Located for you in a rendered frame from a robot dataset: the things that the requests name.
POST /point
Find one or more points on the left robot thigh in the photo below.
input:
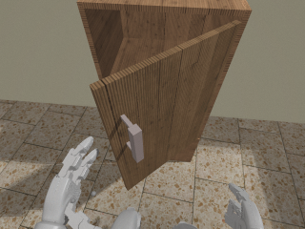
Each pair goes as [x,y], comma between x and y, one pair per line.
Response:
[128,219]

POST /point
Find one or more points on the handle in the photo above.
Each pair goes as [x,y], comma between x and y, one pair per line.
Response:
[136,139]

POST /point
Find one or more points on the robot left hand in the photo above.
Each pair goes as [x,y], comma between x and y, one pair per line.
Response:
[66,185]

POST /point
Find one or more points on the cupboard door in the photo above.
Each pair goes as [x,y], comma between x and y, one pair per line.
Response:
[168,96]

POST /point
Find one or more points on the robot right hand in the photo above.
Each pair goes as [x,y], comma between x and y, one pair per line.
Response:
[244,216]

